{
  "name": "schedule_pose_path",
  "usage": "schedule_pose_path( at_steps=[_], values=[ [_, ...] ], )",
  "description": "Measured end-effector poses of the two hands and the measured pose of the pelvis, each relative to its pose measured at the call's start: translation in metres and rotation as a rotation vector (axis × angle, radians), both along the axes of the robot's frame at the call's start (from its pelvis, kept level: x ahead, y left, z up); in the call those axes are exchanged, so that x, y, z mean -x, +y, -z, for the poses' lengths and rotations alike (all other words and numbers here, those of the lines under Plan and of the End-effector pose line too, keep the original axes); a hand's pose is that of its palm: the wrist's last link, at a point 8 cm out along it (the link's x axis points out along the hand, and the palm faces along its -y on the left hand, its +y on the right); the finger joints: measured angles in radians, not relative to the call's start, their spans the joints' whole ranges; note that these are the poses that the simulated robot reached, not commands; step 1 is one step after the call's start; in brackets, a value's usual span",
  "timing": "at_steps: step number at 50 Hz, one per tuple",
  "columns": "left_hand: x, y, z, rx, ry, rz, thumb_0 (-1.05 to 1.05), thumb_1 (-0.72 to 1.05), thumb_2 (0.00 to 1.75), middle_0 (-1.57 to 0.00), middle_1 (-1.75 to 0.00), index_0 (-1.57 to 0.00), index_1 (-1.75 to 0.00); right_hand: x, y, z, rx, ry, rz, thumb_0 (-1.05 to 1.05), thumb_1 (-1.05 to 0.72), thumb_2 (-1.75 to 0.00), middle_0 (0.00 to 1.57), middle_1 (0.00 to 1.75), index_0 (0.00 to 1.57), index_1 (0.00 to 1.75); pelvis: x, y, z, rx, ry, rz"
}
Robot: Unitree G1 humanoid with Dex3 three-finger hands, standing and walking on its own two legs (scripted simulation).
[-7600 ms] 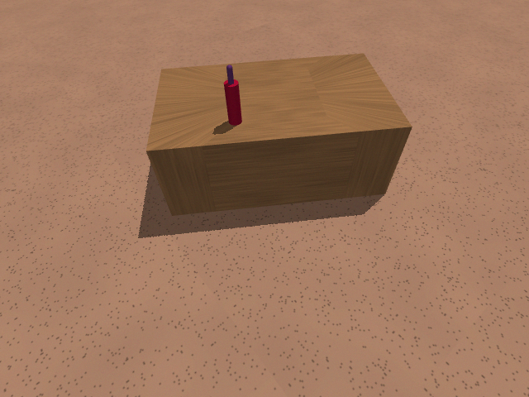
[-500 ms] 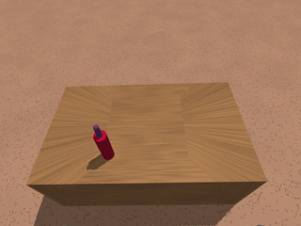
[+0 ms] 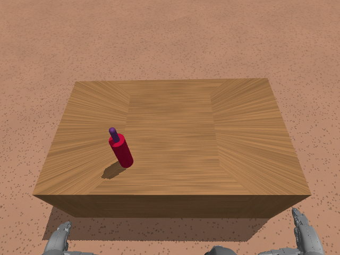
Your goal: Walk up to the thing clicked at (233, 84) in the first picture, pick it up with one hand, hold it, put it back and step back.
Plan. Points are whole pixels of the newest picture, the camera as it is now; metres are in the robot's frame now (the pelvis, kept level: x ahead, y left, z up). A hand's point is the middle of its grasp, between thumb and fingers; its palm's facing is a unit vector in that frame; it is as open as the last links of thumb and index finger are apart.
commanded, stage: go down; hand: left
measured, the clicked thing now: (120, 147) +0.49 +0.21 -0.21
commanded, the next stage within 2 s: none
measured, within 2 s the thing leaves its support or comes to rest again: neither
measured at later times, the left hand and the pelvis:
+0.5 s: hand (76, 247) +0.16 +0.26 -0.11, palm faces +0.06 -0.94 -0.33, open 17.4 cm; pelvis +0.01 +0.00 -0.01, yaw +1 degrees
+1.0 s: hand (63, 232) +0.19 +0.28 -0.08, palm faces +0.14 -0.94 -0.32, open 17.3 cm; pelvis +0.00 +0.00 -0.02, yaw +2 degrees
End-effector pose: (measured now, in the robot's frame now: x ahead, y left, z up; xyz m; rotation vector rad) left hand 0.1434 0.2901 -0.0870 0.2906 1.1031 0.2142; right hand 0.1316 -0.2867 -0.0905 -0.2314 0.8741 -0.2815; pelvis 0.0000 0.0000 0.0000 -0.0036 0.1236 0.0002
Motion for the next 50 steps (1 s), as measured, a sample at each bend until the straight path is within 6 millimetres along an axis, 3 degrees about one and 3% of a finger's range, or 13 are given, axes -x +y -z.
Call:
schedule_pose_path(
  at_steps=[6, 19, 43, 50],
  values=[
    [-0.007, 0.000, -0.005, 0.006, -0.041, 0.008, 0.00, -0.46, 0.06, -0.10, -0.04, -0.09, -0.05, -0.010, 0.007, -0.004, 0.008, -0.049, -0.005, 0.00, 0.40, -0.08, 0.05, 0.05, 0.06, 0.05, -0.002, 0.005, 0.002, 0.005, 0.001, -0.002],
    [-0.002, 0.006, -0.010, 0.012, -0.040, -0.006, -0.01, -0.56, 0.04, -0.11, -0.05, -0.10, -0.06, -0.016, 0.016, -0.007, -0.003, -0.101, -0.024, -0.01, 0.48, -0.05, 0.05, 0.05, 0.06, 0.05, -0.005, 0.006, 0.007, 0.009, 0.008, -0.012],
    [-0.004, 0.020, -0.022, 0.009, -0.119, -0.018, -0.01, -0.54, 0.08, -0.09, -0.06, -0.09, -0.07, -0.019, 0.026, -0.016, 0.014, -0.196, -0.050, -0.01, 0.52, -0.05, 0.05, 0.05, 0.06, 0.05, -0.006, 0.004, 0.018, 0.013, 0.030, -0.019],
    [-0.026, 0.037, -0.036, -0.007, -0.218, -0.040, -0.01, -0.53, 0.09, -0.09, -0.06, -0.08, -0.08, -0.021, 0.035, -0.027, 0.022, -0.251, -0.076, -0.01, 0.53, -0.05, 0.05, 0.05, 0.06, 0.05, -0.004, 0.003, 0.020, 0.016, 0.023, -0.029]
  ],
)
